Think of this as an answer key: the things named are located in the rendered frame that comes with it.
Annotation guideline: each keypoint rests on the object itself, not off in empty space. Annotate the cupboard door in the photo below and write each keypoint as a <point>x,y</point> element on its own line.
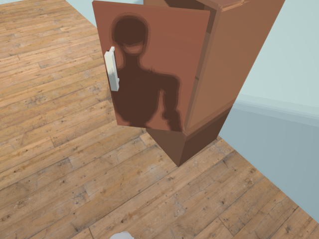
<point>157,50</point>

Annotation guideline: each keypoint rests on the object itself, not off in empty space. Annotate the handle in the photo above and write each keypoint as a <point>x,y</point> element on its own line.
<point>111,69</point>

